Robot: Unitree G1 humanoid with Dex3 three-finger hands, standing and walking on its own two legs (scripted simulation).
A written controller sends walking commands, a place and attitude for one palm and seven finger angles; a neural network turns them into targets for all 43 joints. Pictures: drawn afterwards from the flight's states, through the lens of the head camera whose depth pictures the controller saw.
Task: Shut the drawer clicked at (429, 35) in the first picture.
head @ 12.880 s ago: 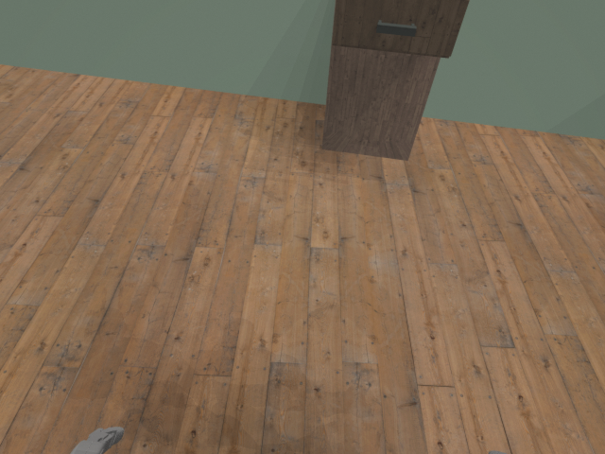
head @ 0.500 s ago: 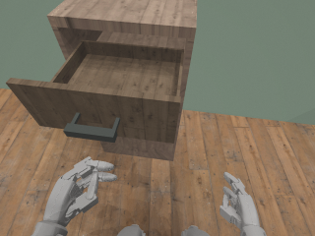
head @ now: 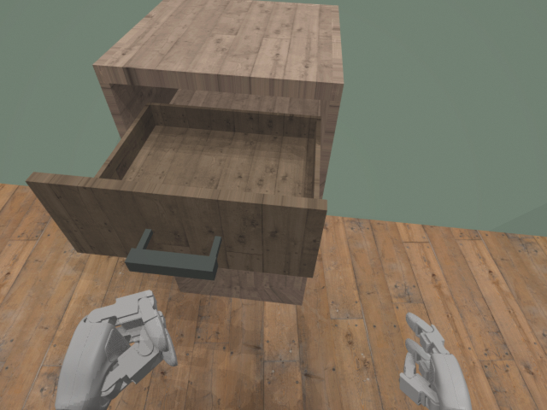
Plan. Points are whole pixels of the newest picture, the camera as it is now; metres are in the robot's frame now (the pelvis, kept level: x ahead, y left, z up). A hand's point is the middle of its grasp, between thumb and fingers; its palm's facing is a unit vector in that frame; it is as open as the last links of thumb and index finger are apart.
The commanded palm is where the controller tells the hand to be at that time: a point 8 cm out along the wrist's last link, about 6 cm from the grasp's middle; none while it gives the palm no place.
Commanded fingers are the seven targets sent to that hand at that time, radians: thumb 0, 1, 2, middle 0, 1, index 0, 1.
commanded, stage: raise the hand and make a fist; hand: left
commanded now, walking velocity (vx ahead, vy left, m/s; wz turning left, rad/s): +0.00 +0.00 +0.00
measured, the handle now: (177, 251) +0.33 +0.18 +0.05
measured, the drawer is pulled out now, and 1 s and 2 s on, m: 0.28 0.28 0.28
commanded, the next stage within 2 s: bring the fist close to the handle in 0.76 s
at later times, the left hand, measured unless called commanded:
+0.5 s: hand (156, 336) +0.17 +0.14 +0.15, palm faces +0.02 -0.99 -0.13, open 3.2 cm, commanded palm +0.12 +0.19 +0.15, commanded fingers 0.00 0.90 0.90 -1.40 -1.60 -1.40 -1.60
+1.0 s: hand (146, 334) +0.17 +0.15 +0.14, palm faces +0.04 -0.99 -0.11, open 3.3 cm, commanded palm +0.13 +0.20 +0.14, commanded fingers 0.00 0.90 0.90 -1.40 -1.60 -1.40 -1.60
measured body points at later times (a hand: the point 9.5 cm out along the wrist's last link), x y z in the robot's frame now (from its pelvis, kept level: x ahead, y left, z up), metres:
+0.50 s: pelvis +0.01 -0.03 +0.02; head -0.01 -0.05 +0.47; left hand +0.16 +0.19 +0.16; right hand +0.21 -0.23 -0.03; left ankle -0.02 +0.08 -0.69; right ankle +0.03 -0.13 -0.69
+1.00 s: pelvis +0.01 -0.05 +0.03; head -0.01 -0.06 +0.48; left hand +0.16 +0.21 +0.15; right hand +0.21 -0.26 -0.02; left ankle -0.02 +0.08 -0.69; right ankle +0.03 -0.13 -0.69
